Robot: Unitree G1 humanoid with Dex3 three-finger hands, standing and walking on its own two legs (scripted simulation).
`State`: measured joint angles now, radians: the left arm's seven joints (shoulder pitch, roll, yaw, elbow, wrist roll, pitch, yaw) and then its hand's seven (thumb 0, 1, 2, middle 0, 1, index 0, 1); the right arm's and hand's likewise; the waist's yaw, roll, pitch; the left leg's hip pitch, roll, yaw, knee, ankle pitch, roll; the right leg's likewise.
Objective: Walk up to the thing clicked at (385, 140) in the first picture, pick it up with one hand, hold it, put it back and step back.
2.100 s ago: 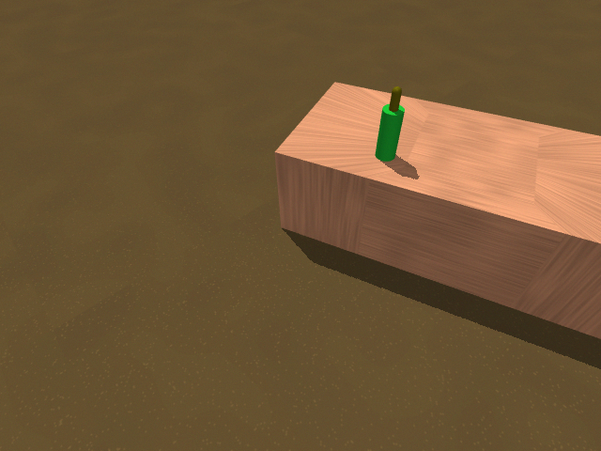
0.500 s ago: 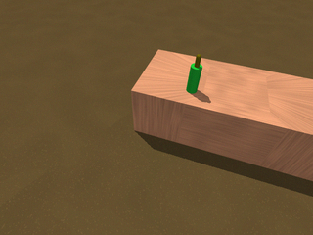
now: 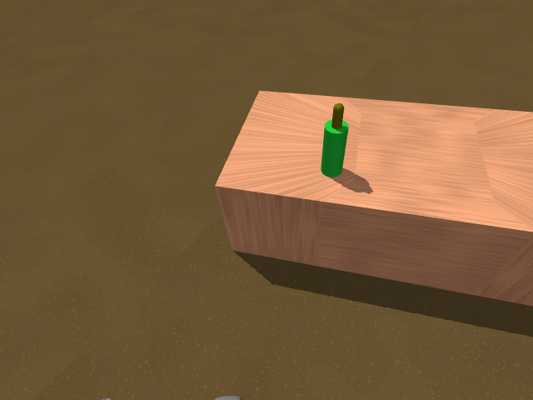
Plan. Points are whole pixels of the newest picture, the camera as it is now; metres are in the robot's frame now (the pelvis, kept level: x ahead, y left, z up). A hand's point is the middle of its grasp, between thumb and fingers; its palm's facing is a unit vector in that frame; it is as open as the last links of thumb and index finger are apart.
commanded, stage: walk up
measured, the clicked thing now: (334, 140) +0.89 -0.18 -0.22
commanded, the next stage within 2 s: none
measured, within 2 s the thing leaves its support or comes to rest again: neither
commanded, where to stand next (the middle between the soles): +0.26 +0.07 m, yaw -2 degrees
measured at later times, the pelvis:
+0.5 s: pelvis +0.16 +0.09 +0.00, yaw -3 degrees
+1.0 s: pelvis +0.21 +0.08 +0.00, yaw -4 degrees
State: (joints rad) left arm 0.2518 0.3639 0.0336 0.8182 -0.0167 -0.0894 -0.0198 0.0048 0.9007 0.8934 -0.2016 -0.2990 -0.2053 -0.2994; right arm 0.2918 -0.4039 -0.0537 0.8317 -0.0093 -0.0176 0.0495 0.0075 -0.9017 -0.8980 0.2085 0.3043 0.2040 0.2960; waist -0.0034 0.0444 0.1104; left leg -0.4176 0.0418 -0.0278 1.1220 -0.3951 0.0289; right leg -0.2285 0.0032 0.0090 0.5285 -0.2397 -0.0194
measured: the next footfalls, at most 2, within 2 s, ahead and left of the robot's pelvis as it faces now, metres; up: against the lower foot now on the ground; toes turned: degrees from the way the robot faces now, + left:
left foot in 0.20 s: +0.25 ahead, +0.21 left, +0.00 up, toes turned -2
right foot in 0.64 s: +0.30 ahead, -0.04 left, +0.00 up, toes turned -5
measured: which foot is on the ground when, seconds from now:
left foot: up 0.00-0.18, down 0.20-1.00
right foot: down 0.00-0.22, up 0.24-0.62, down 0.64-1.00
